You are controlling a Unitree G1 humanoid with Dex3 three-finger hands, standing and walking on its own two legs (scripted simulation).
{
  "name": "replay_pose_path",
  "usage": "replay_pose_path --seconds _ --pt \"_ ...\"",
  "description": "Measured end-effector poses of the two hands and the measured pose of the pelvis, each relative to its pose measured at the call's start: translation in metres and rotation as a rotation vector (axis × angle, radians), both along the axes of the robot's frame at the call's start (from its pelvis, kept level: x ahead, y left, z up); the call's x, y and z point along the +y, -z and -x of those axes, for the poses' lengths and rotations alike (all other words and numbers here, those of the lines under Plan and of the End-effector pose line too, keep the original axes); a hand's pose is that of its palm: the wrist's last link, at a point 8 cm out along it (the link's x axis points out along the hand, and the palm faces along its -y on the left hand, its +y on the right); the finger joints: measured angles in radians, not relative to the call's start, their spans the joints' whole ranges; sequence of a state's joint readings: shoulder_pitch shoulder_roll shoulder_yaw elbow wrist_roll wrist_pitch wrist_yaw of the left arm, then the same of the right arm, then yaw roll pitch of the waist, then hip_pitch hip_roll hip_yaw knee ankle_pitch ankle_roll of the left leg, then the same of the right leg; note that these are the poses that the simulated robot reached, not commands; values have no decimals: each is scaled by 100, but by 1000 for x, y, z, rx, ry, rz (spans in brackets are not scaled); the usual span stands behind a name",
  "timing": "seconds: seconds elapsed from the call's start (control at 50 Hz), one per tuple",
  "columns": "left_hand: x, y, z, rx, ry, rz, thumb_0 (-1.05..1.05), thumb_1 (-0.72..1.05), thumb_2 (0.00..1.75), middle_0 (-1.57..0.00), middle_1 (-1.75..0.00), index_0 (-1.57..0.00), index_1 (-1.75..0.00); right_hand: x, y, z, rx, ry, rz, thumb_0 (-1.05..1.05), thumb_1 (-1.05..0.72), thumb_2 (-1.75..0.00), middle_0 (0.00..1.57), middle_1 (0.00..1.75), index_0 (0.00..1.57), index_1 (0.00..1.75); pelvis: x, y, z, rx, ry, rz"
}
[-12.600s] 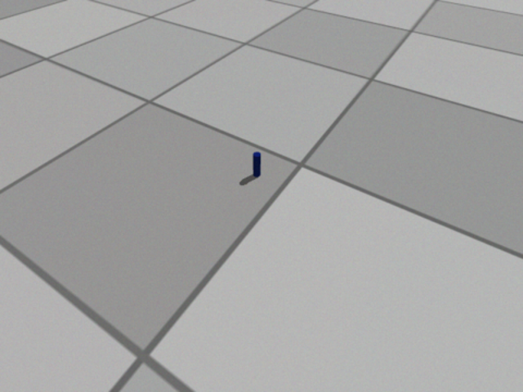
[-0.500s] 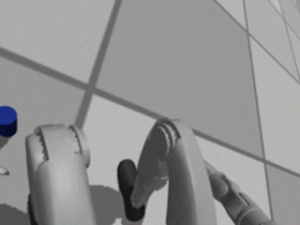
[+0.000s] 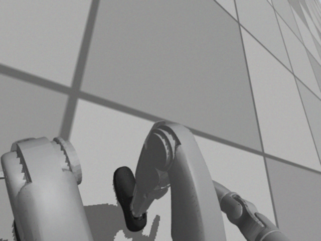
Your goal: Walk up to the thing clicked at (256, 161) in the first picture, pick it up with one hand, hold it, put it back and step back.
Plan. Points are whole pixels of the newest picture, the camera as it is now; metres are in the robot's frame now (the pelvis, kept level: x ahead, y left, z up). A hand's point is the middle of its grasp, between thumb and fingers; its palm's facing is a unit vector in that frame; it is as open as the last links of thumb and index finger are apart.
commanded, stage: close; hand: left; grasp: from the side
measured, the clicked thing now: out of the picture +0.37 +0.26 -0.20
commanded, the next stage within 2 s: settle in 0.52 s
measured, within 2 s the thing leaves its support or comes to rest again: leaves its support in 0.94 s
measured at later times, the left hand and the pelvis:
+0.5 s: hand out of the picture +0.37 +0.26 -0.19, palm faces +0.27 -0.96 +0.00, open 6.5 cm; pelvis +0.00 +0.00 +0.00, yaw -1 degrees
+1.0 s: hand out of the picture +0.37 +0.27 -0.17, palm faces +0.28 -0.96 -0.01, open 5.2 cm; pelvis +0.00 +0.00 +0.00, yaw -1 degrees
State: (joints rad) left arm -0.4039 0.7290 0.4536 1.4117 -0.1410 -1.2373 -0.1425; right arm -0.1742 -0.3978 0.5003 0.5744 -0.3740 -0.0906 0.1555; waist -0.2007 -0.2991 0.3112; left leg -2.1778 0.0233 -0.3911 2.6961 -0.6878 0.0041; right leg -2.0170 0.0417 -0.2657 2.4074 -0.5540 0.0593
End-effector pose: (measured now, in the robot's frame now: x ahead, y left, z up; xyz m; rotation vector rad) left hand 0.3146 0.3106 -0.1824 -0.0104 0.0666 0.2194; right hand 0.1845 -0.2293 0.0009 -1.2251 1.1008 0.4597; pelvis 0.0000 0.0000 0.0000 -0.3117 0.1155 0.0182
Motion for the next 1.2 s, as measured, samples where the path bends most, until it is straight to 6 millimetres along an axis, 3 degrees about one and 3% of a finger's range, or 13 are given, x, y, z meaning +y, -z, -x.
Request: replay_pose_path --seconds 0.12,0.3,0.42,0.7,0.92,1.02,1.2 --pt "2 6 0 -9 -44 -6 -1 -15 29 -26 -24 -25 -24 2 4 -3 33 -20 12 0 -88 -90 21 30 20 30 1 1 -2 -3 1 7" --pt "-3 1 -19 -38 -12 -25 0 23 56 -52 -50 -51 -49 9 5 -13 14 -32 7 0 -87 -90 21 30 20 30 2 1 -3 -4 10 16" --pt "-4 2 -17 -24 -36 -14 1 41 73 -72 -68 -68 -68 10 3 -13 13 -32 5 0 -87 -90 21 30 20 30 2 0 -3 -3 14 18" --pt "-2 2 -26 -34 -54 -16 2 25 98 -101 -109 -99 -110 4 1 0 42 0 30 0 -87 -90 21 30 20 30 3 -1 -1 -6 18 20" --pt "3 -2 -25 -45 -77 -15 2 20 112 -103 -114 -100 -115 2 2 4 57 28 24 0 -89 -90 21 30 20 30 3 -2 -3 2 14 19" --pt "8 -18 -24 -77 -54 -40 2 19 114 -104 -113 -101 -114 2 4 -1 42 44 4 0 -89 -90 21 30 20 30 1 -4 -3 17 6 10" --pt "18 -62 -14 -104 -65 -48 2 18 115 -105 -112 -103 -114 5 2 -23 -33 87 -93 0 -89 -90 21 30 20 30 -1 -14 -6 81 -11 -10"
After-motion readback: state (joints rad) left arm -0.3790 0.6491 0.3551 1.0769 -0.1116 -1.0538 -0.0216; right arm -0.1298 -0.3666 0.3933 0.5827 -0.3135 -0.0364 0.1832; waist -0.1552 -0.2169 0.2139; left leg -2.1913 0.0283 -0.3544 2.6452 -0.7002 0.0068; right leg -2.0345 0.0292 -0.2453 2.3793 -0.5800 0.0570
